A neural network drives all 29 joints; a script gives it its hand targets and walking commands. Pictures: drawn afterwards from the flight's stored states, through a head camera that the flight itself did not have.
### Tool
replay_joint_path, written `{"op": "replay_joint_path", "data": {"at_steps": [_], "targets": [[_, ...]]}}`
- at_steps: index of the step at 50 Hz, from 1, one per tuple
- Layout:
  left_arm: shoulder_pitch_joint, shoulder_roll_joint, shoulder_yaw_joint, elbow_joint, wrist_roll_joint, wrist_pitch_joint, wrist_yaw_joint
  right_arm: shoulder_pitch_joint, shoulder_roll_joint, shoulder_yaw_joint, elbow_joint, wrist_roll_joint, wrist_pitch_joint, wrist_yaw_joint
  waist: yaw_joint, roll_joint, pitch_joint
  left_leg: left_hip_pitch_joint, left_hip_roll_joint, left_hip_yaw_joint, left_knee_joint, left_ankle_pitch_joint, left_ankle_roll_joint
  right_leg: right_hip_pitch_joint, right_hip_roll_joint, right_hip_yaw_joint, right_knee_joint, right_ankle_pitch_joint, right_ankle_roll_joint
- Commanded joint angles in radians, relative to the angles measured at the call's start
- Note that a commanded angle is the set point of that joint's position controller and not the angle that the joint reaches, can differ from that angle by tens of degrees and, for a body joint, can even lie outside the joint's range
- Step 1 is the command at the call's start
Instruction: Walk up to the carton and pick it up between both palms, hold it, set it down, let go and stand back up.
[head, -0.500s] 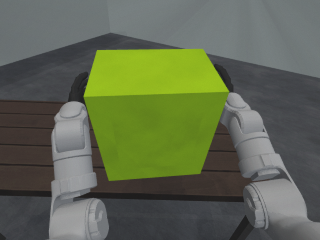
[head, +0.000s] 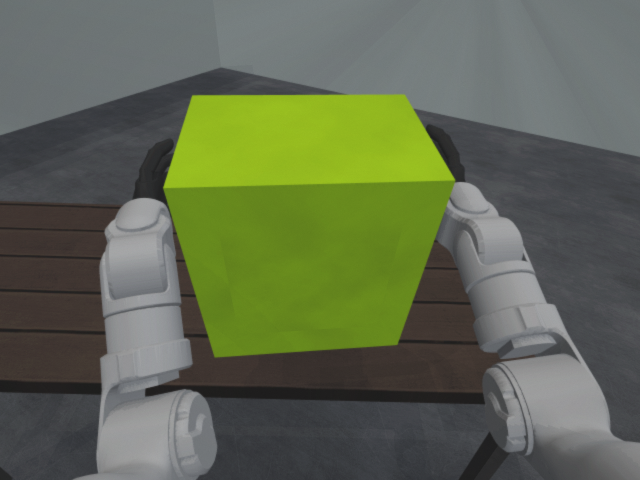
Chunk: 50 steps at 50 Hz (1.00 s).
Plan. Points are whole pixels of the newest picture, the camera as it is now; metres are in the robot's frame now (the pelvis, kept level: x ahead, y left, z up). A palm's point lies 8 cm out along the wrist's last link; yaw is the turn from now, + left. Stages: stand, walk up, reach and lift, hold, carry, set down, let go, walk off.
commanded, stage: hold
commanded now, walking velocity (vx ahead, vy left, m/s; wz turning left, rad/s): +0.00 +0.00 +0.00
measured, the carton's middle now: (304, 232) +0.37 +0.01 +0.18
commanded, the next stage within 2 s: none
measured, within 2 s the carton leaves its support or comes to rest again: neither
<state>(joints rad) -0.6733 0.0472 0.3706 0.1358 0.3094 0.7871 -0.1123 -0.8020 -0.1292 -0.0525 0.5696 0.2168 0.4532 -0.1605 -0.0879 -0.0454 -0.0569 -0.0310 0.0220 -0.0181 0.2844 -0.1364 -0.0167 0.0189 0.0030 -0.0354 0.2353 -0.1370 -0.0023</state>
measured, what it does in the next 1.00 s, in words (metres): stands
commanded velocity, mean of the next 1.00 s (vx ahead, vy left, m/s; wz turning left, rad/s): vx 0.00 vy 0.00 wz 0.00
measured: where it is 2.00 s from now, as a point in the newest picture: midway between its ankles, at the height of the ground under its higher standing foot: outside the picture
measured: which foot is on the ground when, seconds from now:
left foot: down 0.00-1.00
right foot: down 0.00-1.00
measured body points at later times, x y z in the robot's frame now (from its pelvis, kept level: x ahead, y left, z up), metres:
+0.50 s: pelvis +0.00 +0.00 +0.00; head -0.07 +0.02 +0.44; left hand +0.37 +0.19 +0.22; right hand +0.38 -0.16 +0.24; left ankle +0.02 +0.13 -0.75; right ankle +0.00 -0.12 -0.75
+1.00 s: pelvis +0.00 +0.00 +0.00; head -0.07 +0.03 +0.44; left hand +0.37 +0.19 +0.23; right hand +0.38 -0.16 +0.24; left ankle +0.02 +0.13 -0.75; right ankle +0.00 -0.12 -0.75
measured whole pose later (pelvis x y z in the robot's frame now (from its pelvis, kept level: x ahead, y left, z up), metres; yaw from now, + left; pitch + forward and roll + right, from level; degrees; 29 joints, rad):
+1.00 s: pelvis +0.00 +0.00 +0.00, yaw +0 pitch -7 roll -1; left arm -0.66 0.04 0.36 0.12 0.30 0.80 -0.11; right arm -0.79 -0.14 -0.05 0.56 0.23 0.46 -0.16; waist -0.09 -0.05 -0.05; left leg -0.03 0.02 -0.02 0.30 -0.14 -0.01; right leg 0.02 0.00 -0.04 0.24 -0.14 0.00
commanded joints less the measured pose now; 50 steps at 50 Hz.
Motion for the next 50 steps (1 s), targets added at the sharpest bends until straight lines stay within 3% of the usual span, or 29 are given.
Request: {"op": "replay_joint_path", "data": {"at_steps": [1,14,15,18,28,50], "targets": [[-0.601,-0.451,-0.444,-0.114,-0.168,-0.051,-0.146,-0.615,0.515,0.292,-0.255,0.107,-0.044,0.130,-0.017,0.069,-0.267,0.068,-0.066,0.054,-0.009,0.190,-0.011,0.062,0.050,-0.019,-0.012,0.130,0.023],[-0.567,-0.447,-0.450,-0.156,-0.170,-0.042,-0.136,-0.597,0.505,0.317,-0.293,0.122,-0.041,0.134,-0.009,0.065,-0.266,0.082,-0.061,0.052,-0.002,0.228,-0.017,0.062,0.056,-0.025,-0.007,0.145,0.021],[-0.562,-0.451,-0.443,-0.150,-0.170,-0.038,-0.129,-0.602,0.499,0.327,-0.292,0.126,-0.040,0.138,0.009,0.063,-0.271,0.072,-0.062,0.050,0.003,0.232,-0.010,0.086,0.062,-0.024,-0.001,0.140,0.016],[-0.562,-0.452,-0.445,-0.149,-0.172,-0.033,-0.120,-0.601,0.502,0.324,-0.289,0.126,-0.038,0.140,0.010,0.051,-0.265,0.060,-0.061,0.051,-0.001,0.218,-0.005,0.086,0.062,-0.023,0.000,0.131,0.017],[-0.602,-0.451,-0.451,-0.120,-0.180,-0.043,-0.129,-0.611,0.529,0.301,-0.266,0.105,-0.035,0.129,-0.012,0.057,-0.257,0.031,-0.070,0.052,-0.011,0.147,0.001,0.084,0.044,-0.013,-0.002,0.135,0.030],[-0.603,-0.466,-0.455,-0.122,-0.183,-0.042,-0.120,-0.618,0.512,0.299,-0.250,0.116,-0.033,0.141,-0.006,0.067,-0.263,0.042,-0.060,0.045,-0.008,0.186,-0.009,0.072,0.059,-0.020,-0.001,0.108,0.018]]}}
